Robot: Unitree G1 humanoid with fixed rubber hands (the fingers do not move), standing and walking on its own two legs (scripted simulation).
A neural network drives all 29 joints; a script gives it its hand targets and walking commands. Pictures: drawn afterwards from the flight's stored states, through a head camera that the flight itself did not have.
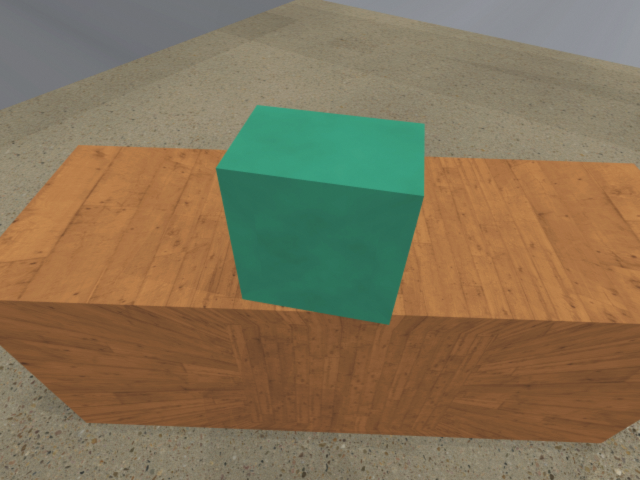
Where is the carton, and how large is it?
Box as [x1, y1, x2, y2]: [216, 105, 424, 324]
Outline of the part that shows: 257,105 216,167 242,298 388,324 423,197 424,124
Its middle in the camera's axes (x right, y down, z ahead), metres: +0.01 -0.03 +0.68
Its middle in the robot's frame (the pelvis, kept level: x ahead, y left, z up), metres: +0.54 +0.00 +0.01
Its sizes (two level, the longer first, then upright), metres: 0.277 0.185 0.299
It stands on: a pedestal, 0.64 m high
